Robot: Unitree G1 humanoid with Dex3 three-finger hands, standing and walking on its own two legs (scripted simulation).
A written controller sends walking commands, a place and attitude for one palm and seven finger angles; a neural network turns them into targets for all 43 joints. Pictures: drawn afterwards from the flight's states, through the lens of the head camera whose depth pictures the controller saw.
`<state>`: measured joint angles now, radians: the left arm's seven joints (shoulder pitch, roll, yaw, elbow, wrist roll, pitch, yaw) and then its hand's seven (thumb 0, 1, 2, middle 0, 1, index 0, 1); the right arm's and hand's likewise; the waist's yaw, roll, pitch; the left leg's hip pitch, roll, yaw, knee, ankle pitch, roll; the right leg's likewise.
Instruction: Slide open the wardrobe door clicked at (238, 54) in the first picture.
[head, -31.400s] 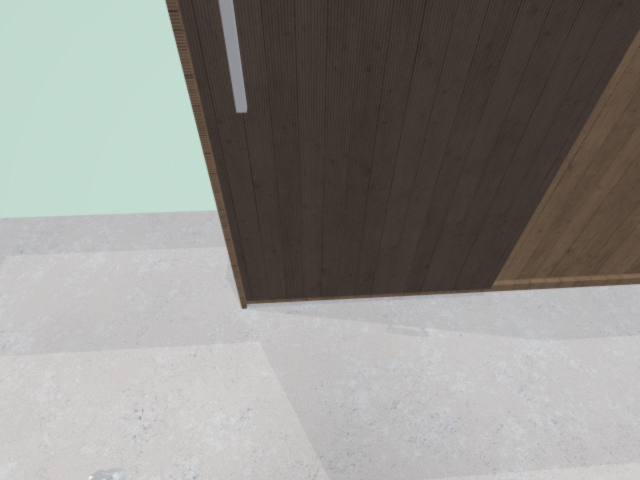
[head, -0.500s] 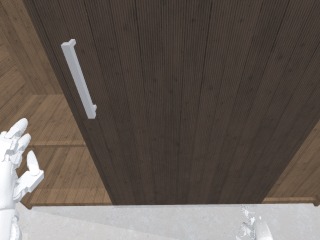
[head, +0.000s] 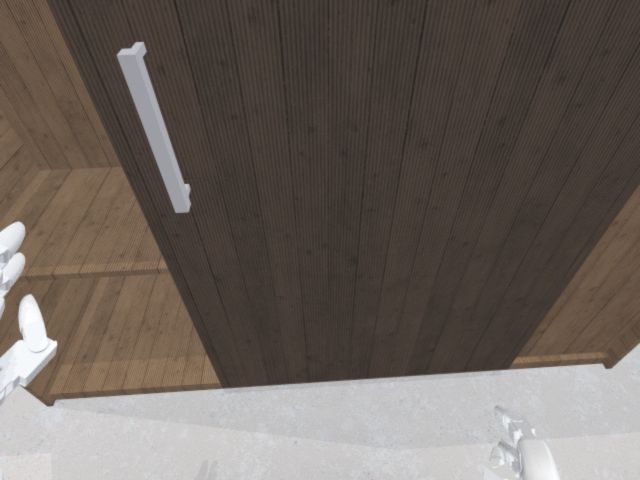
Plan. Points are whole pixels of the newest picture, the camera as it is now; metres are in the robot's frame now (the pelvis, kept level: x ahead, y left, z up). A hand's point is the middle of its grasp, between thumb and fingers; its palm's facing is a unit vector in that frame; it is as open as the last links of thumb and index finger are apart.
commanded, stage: step back with the hand held close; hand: left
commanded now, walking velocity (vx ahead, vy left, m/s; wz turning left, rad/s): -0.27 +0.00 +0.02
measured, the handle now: (163, 135) +0.52 +0.28 +0.19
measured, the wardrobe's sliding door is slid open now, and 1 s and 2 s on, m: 0.55 0.55 0.55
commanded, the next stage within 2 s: stop stepping back and stand still in 0.64 s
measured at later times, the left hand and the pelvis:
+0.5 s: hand out of the picture +0.11 +0.29 +0.17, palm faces +0.54 -0.73 -0.41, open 7.4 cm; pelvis -0.08 +0.02 -0.02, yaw +4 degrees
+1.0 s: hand out of the picture -0.04 +0.31 +0.17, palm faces +0.55 -0.74 -0.39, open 7.4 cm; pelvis -0.21 +0.03 -0.01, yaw +5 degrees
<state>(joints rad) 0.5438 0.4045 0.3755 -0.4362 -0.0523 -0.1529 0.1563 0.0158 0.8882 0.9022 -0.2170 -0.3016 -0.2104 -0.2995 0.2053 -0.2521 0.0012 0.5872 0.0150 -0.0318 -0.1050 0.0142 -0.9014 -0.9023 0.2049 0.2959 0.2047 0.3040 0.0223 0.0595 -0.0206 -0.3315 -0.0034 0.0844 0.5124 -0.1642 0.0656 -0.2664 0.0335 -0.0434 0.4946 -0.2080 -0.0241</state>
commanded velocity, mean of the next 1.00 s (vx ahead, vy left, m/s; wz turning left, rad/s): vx -0.17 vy -0.02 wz -0.04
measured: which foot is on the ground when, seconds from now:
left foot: down 0.00-0.64, up 0.66-0.78, down 0.80-1.00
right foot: down 0.00-0.80, up 0.82-1.00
